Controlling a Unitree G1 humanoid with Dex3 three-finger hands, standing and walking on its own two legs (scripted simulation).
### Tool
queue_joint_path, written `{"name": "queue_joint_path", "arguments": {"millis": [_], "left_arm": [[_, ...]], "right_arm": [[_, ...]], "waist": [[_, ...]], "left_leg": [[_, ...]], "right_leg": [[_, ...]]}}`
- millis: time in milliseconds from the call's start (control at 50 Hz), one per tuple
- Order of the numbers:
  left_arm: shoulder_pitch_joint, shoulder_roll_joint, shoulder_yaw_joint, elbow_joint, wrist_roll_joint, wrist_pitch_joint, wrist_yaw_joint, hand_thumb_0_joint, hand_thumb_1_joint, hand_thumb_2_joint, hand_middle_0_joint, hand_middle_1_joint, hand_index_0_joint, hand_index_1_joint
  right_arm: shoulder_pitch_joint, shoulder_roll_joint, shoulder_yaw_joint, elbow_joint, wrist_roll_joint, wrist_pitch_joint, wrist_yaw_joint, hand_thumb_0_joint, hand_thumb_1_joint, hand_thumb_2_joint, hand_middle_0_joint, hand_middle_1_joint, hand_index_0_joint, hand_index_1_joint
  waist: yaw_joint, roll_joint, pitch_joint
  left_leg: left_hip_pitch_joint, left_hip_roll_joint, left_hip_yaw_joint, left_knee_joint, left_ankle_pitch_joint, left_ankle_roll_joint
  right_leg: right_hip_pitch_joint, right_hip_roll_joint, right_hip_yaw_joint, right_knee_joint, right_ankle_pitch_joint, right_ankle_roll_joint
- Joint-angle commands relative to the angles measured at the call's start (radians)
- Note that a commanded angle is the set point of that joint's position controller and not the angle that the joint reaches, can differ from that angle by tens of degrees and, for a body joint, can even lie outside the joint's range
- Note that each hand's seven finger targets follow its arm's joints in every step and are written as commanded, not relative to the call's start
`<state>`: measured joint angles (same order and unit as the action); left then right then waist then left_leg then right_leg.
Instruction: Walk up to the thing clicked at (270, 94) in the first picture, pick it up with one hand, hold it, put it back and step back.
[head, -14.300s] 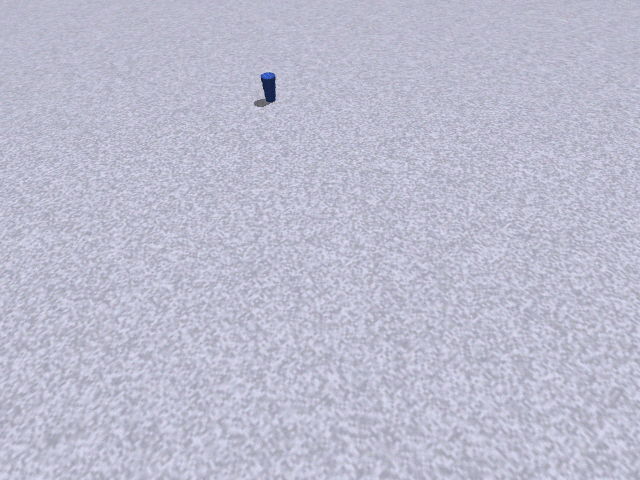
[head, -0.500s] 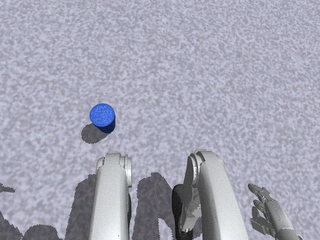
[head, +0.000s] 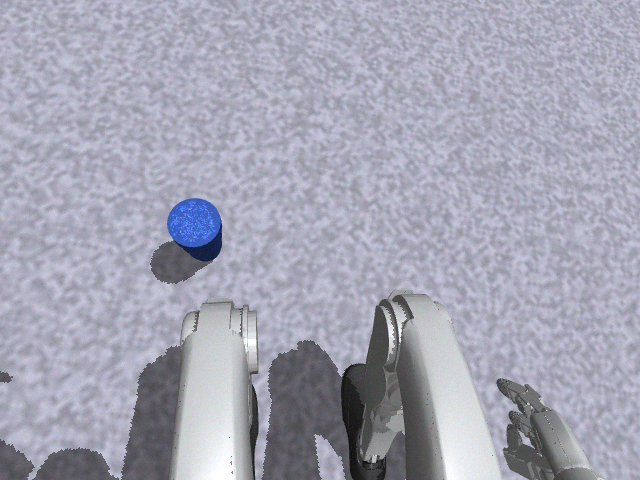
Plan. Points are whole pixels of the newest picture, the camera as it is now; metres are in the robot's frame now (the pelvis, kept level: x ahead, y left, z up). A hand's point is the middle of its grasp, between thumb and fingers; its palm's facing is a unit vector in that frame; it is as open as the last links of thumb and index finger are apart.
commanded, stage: go down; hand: left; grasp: from the side
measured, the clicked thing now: (200, 236) +0.47 +0.20 -0.31
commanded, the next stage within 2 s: approach in 0.30 s
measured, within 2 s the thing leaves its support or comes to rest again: neither
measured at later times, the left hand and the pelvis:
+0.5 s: hand out of the picture +0.38 +0.41 -0.01, palm faces +0.19 -0.98 -0.09, open 17.5 cm; pelvis +0.00 +0.00 -0.02, yaw -1 degrees
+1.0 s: hand (110, 251) +0.41 +0.31 -0.21, palm faces +0.07 -1.00 +0.01, open 17.3 cm; pelvis +0.00 +0.01 -0.08, yaw -6 degrees
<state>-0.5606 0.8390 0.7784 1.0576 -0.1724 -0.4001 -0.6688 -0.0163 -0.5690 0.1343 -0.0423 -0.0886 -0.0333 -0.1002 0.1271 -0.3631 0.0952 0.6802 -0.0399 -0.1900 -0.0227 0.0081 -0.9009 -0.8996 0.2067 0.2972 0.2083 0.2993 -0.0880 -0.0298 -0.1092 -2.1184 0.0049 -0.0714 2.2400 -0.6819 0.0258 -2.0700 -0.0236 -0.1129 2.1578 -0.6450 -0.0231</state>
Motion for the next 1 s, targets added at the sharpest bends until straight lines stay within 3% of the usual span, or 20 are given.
{"name": "queue_joint_path", "arguments": {"millis": [0,80,200,220,360,380,420,520,540,560,580,640,680,700,760,800,860,900,920,980], "left_arm": [[-0.178,0.429,0.085,-0.175,-0.037,-0.062,-0.003,0.0,-0.578,0.124,-0.043,-0.092,-0.032,-0.103],[-0.176,0.423,0.081,-0.165,-0.044,-0.066,-0.011,0.0,-0.585,0.125,-0.042,-0.093,-0.032,-0.104],[-0.203,0.431,0.083,-0.164,-0.052,-0.079,-0.031,0.0,-0.581,0.132,-0.041,-0.099,-0.031,-0.11],[-0.178,0.448,0.1,-0.149,-0.055,-0.079,-0.031,0.0,-0.56,0.13,-0.04,-0.093,-0.03,-0.104],[-0.173,0.471,0.115,-0.175,-0.065,-0.083,-0.046,0.0,-0.574,0.119,-0.049,-0.093,-0.036,-0.106],[-0.183,0.453,0.108,-0.181,-0.068,-0.085,-0.047,0.0,-0.589,0.19,-0.071,-0.152,-0.035,-0.186],[-0.168,0.386,0.077,-0.16,-0.076,-0.084,-0.055,0.0,-0.583,0.09,-0.074,-0.11,-0.051,-0.132],[-0.181,0.258,0.018,-0.082,-0.114,-0.151,-0.065,0.0,-0.539,0.094,-0.067,-0.107,-0.044,-0.128],[-0.173,0.253,0.023,-0.065,-0.124,-0.173,-0.064,0.0,-0.545,0.089,-0.068,-0.111,-0.047,-0.13],[-0.178,0.192,-0.031,-0.012,-0.132,-0.192,-0.07,0.0,-0.56,0.084,-0.066,-0.107,-0.047,-0.125],[-0.218,0.235,0.004,-0.058,-0.142,-0.222,-0.063,0.0,-0.541,0.089,-0.065,-0.106,-0.045,-0.124],[-0.197,0.205,-0.029,0.024,-0.142,-0.285,-0.05,0.0,-0.54,0.088,-0.064,-0.101,-0.045,-0.118],[-0.209,0.247,-0.01,0.021,-0.133,-0.329,-0.029,0.0,-0.507,0.106,-0.06,-0.099,-0.038,-0.118],[-0.207,0.284,0.008,0.026,-0.123,-0.349,-0.018,0.0,-0.527,0.109,-0.062,-0.105,-0.04,-0.125],[-0.206,0.302,0.0,0.016,-0.093,-0.402,0.016,0.0,-0.502,0.131,-0.056,-0.107,-0.031,-0.13],[-0.22,0.357,0.036,-0.036,-0.079,-0.446,0.042,0.0,-0.5,0.139,-0.056,-0.113,-0.03,-0.136],[-0.179,0.227,-0.049,0.001,-0.081,-0.494,0.053,0.0,-0.516,0.148,-0.056,-0.128,-0.029,-0.151],[-0.223,0.27,-0.029,-0.041,-0.079,-0.525,0.073,0.0,-0.521,0.137,-0.057,-0.129,-0.034,-0.148],[-0.219,0.251,-0.041,-0.021,-0.076,-0.533,0.081,0.0,-0.523,0.136,-0.057,-0.132,-0.036,-0.149],[-0.223,0.144,-0.144,0.082,-0.056,-0.554,0.111,0.0,-0.611,0.083,-0.06,-0.117,-0.053,-0.123]], "right_arm": [[0.123,-0.244,-0.081,-0.051,0.006,-0.021,-0.013,0.0,-0.904,-0.905,0.199,0.3,0.2,0.3],[0.104,-0.245,-0.078,-0.06,0.006,-0.023,-0.012,0.0,-0.903,-0.905,0.199,0.3,0.2,0.3],[0.113,-0.249,-0.069,-0.055,0.002,-0.023,-0.012,0.0,-0.905,-0.906,0.199,0.3,0.2,0.3],[0.102,-0.253,-0.071,-0.06,0.002,-0.023,-0.013,0.0,-0.901,-0.905,0.199,0.3,0.2,0.3],[0.103,-0.261,-0.066,-0.062,-0.003,-0.019,-0.012,0.0,-0.908,-0.906,0.199,0.3,0.2,0.3],[0.1,-0.262,-0.067,-0.065,-0.001,-0.018,-0.011,0.0,-0.916,-0.907,0.2,0.301,0.2,0.301],[0.092,-0.261,-0.069,-0.064,-0.003,-0.022,-0.011,0.0,-0.9,-0.903,0.199,0.301,0.199,0.301],[0.076,-0.253,-0.054,-0.056,-0.009,-0.033,0.002,0.0,-0.897,-0.902,0.199,0.301,0.199,0.301],[0.062,-0.256,-0.047,-0.062,-0.012,-0.037,0.004,0.0,-0.898,-0.901,0.199,0.301,0.199,0.301],[0.066,-0.246,-0.036,-0.044,-0.017,-0.039,0.008,0.0,-0.899,-0.901,0.199,0.301,0.199,0.301],[0.047,-0.254,-0.032,-0.066,-0.022,-0.043,0.011,0.0,-0.899,-0.901,0.199,0.301,0.199,0.301],[0.025,-0.254,-0.012,-0.056,-0.043,-0.048,0.021,0.0,-0.902,-0.901,0.199,0.3,0.199,0.3],[0.014,-0.264,0.002,-0.057,-0.058,-0.047,0.029,0.0,-0.899,-0.902,0.199,0.301,0.199,0.301],[0.005,-0.269,0.013,-0.058,-0.067,-0.043,0.031,0.0,-0.902,-0.902,0.199,0.301,0.199,0.301],[-0.018,-0.289,0.037,-0.063,-0.092,-0.024,0.04,0.0,-0.906,-0.904,0.199,0.3,0.199,0.301],[-0.03,-0.301,0.048,-0.06,-0.112,-0.008,0.045,0.0,-0.907,-0.905,0.199,0.3,0.199,0.3],[-0.064,-0.307,0.078,-0.056,-0.14,0.009,0.055,0.0,-0.918,-0.908,0.199,0.3,0.199,0.3],[-0.065,-0.321,0.087,-0.043,-0.157,0.02,0.057,0.0,-0.92,-0.908,0.199,0.3,0.199,0.3],[-0.086,-0.327,0.093,-0.058,-0.164,0.024,0.058,0.0,-0.923,-0.908,0.199,0.3,0.199,0.3],[-0.104,-0.335,0.117,-0.056,-0.186,0.039,0.067,0.0,-0.93,-0.908,0.199,0.3,0.199,0.3]], "waist": [[0.045,0.256,-0.595],[0.045,0.248,-0.557],[0.024,0.254,-0.571],[0.039,0.236,-0.571],[0.043,0.262,-0.613],[0.035,0.268,-0.607],[0.021,0.265,-0.561],[-0.028,0.196,-0.453],[-0.027,0.181,-0.444],[-0.054,0.154,-0.412],[-0.046,0.136,-0.418],[-0.045,0.129,-0.415],[-0.033,0.155,-0.428],[-0.024,0.18,-0.447],[-0.026,0.264,-0.468],[-0.019,0.325,-0.502],[-0.066,0.364,-0.481],[-0.076,0.413,-0.499],[-0.095,0.414,-0.486],[-0.15,0.38,-0.42]], "left_leg": [[0.473,0.002,-0.011,-0.308,0.138,-0.003],[0.435,0.005,-0.011,-0.309,0.075,0.001],[0.436,0.003,-0.014,-0.282,0.102,0.0],[0.426,0.002,-0.008,-0.277,0.108,0.003],[0.446,0.004,-0.003,-0.257,0.156,-0.001],[0.444,0.003,-0.006,-0.257,0.152,-0.002],[0.433,0.004,-0.015,-0.261,0.128,-0.002],[0.364,0.01,-0.043,-0.219,0.062,-0.001],[0.351,0.01,-0.047,-0.205,0.063,-0.001],[0.312,0.008,-0.039,-0.182,0.036,0.004],[0.287,0.008,-0.035,-0.164,0.032,0.007],[0.259,0.008,-0.018,-0.115,0.023,0.006],[0.258,0.011,-0.019,-0.097,0.044,0.0],[0.275,0.013,-0.017,-0.083,0.069,-0.004],[0.349,0.022,-0.034,-0.076,0.13,-0.021],[0.405,0.03,-0.049,-0.069,0.175,-0.031],[0.454,0.039,-0.079,-0.056,0.212,-0.044],[0.496,0.045,-0.091,-0.034,0.252,-0.051],[0.494,0.048,-0.096,-0.023,0.27,-0.053],[0.468,0.052,-0.116,-0.001,0.263,-0.055]], "right_leg": [[0.268,0.028,0.013,-0.188,0.099,-0.029],[0.247,0.03,0.01,-0.187,0.053,-0.027],[0.25,0.029,0.005,-0.174,0.07,-0.026],[0.263,0.03,0.007,-0.177,0.074,-0.024],[0.279,0.032,0.006,-0.155,0.109,-0.027],[0.265,0.032,0.004,-0.154,0.109,-0.027],[0.23,0.032,-0.003,-0.149,0.094,-0.027],[0.159,0.038,-0.024,-0.126,0.048,-0.023],[0.155,0.04,-0.028,-0.117,0.051,-0.022],[0.159,0.043,-0.03,-0.125,0.03,-0.017],[0.177,0.044,-0.032,-0.119,0.028,-0.015],[0.19,0.052,-0.033,-0.102,0.02,-0.013],[0.206,0.055,-0.037,-0.075,0.036,-0.015],[0.224,0.055,-0.038,-0.063,0.057,-0.014],[0.214,0.056,-0.054,-0.019,0.103,-0.022],[0.213,0.058,-0.066,0.011,0.136,-0.023],[0.19,0.06,-0.091,0.04,0.158,-0.023],[0.183,0.063,-0.103,0.055,0.185,-0.021],[0.184,0.063,-0.11,0.063,0.2,-0.021],[0.174,0.064,-0.135,0.071,0.216,-0.017]]}}
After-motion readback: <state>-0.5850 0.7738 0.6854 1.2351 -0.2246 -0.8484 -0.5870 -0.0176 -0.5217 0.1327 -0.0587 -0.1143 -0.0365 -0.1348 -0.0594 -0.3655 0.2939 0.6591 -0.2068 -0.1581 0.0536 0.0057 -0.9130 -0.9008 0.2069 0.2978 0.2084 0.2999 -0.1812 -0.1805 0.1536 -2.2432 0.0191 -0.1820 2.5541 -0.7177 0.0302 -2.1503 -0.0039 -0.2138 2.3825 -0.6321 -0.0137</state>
